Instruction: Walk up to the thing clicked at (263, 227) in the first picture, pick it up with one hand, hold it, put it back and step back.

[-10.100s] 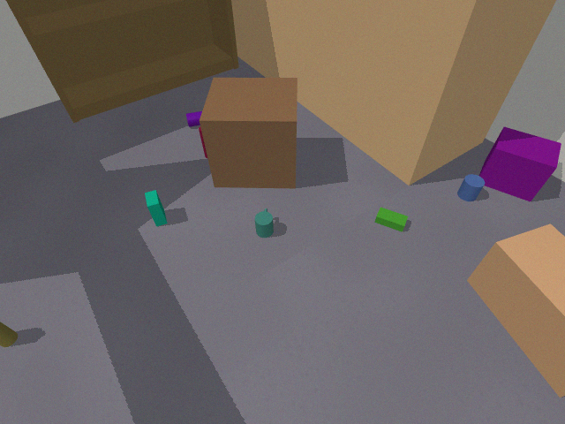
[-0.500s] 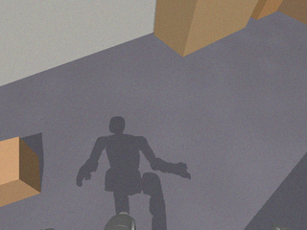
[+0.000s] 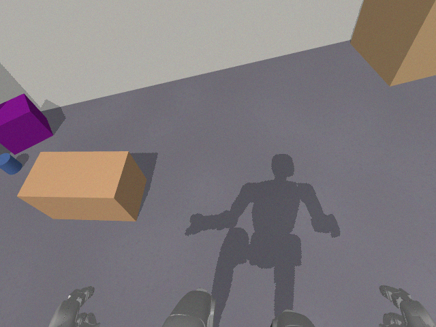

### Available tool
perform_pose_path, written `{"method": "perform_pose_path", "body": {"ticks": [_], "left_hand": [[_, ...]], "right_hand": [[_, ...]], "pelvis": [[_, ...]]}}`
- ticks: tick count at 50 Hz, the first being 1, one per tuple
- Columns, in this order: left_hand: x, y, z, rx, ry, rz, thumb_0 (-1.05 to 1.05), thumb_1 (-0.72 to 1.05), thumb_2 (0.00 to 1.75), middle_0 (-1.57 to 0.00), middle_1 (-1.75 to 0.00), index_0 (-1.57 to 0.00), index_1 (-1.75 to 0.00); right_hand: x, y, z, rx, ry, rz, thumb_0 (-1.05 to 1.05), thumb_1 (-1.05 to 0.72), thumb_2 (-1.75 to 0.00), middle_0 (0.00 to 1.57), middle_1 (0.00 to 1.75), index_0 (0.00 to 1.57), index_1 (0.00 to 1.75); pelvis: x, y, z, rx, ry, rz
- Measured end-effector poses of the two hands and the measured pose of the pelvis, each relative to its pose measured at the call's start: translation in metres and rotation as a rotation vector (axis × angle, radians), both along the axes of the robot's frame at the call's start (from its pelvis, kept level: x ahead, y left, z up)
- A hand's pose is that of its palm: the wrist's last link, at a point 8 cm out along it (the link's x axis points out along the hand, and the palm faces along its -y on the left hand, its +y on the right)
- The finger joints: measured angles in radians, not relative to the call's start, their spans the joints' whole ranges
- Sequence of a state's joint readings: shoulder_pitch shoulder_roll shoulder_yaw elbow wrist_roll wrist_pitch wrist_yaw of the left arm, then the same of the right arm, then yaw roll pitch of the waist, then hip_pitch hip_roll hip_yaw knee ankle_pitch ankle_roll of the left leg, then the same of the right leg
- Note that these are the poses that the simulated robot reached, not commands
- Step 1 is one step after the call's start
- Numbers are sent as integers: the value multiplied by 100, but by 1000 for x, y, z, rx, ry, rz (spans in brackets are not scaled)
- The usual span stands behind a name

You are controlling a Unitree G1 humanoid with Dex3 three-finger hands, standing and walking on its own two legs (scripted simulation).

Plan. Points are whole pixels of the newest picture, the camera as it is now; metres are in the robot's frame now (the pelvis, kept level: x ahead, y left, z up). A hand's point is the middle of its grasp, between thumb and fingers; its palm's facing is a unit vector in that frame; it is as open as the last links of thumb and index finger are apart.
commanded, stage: walk up
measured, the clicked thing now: out of the picture -0.02 +1.56 -0.71
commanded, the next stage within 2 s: none
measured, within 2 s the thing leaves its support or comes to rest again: neither
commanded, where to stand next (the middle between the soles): +0.05 +0.06 m, yaw +86 degrees
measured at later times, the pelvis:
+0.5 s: pelvis -0.04 +0.03 +0.01, yaw +29 degrees
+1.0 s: pelvis +0.02 +0.03 +0.01, yaw +52 degrees
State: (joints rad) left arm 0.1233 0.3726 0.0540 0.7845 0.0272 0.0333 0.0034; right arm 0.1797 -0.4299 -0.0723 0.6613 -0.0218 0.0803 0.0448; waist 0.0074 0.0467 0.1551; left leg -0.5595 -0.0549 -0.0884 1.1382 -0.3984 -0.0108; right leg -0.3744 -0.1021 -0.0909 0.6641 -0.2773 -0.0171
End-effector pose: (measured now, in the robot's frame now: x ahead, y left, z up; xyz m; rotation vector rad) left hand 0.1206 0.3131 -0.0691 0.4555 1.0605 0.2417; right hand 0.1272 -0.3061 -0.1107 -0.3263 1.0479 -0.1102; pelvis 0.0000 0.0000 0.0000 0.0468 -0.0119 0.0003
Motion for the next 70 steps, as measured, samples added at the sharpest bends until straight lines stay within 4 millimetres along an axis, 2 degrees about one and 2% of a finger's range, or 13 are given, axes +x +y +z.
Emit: {"method": "perform_pose_path", "body": {"ticks": [5,9,17,21,28,35,41,44,50,56,62,65,70], "left_hand": [[-38,3,11,8,-52,84,1,90,90,-20,-30,-21,-30],[-83,11,7,-8,-82,160,1,90,90,-20,-30,-21,-30],[-195,48,-33,-43,-16,356,1,90,90,-20,-30,-21,-30],[-230,51,-47,-95,30,453,1,90,90,-20,-30,-20,-30],[-256,41,-37,-155,-7,555,1,90,90,-20,-30,-20,-30],[-269,37,-27,-116,-10,678,1,90,90,-20,-30,-20,-30],[-257,29,-16,-42,-56,750,1,90,90,-20,-30,-20,-30],[-253,17,-10,-24,-74,758,1,90,90,-20,-30,-20,-30],[-264,-13,1,-33,-91,848,1,90,90,-20,-30,-21,-30],[-299,-39,-15,-79,-57,949,1,90,90,-20,-30,-21,-30],[-341,-53,-56,-140,-43,1076,1,90,90,-20,-30,-21,-30],[-350,-67,-68,-177,-17,1125,1,90,90,-20,-30,-20,-30],[-360,-95,-68,-214,-5,1172,1,91,90,-20,-30,-20,-30]], "right_hand": [[-5,0,-1,13,78,100,1,-90,-90,20,29,20,30],[-5,6,3,-24,144,183,1,-90,-90,20,29,20,30],[18,39,29,-116,78,318,1,-90,-90,20,29,21,30],[17,53,45,-164,49,350,1,-90,-90,20,29,21,30],[37,84,56,-199,95,464,1,-90,-90,21,30,21,30],[93,133,45,-168,51,624,1,-90,-90,21,30,21,30],[149,166,22,-123,3,741,1,-90,-90,21,30,21,30],[173,185,14,-98,-13,771,1,-90,-90,21,30,21,30],[204,226,20,-53,-39,914,1,-90,-90,21,30,21,30],[216,252,24,-73,-49,989,1,-90,-90,20,29,21,30],[211,268,24,-160,-78,1048,1,-90,-90,21,30,21,30],[207,270,28,-186,-83,1076,1,-90,-90,21,30,21,30],[210,277,36,-195,-100,1111,1,-90,-90,21,30,21,30]], "pelvis": [[-10,-12,4,-1,1,103],[-20,-13,3,-14,-8,189],[-42,9,-9,-49,-11,326],[-44,23,-5,-62,-30,411],[-38,40,10,-60,-24,556],[-18,44,10,-57,6,681],[5,36,-1,-47,21,774],[13,31,-1,-45,4,816],[22,27,9,10,-4,907],[23,28,4,5,-27,989],[16,35,-17,16,-30,1067],[13,32,-18,2,-43,1105],[13,23,-12,-32,-48,1158]]}}
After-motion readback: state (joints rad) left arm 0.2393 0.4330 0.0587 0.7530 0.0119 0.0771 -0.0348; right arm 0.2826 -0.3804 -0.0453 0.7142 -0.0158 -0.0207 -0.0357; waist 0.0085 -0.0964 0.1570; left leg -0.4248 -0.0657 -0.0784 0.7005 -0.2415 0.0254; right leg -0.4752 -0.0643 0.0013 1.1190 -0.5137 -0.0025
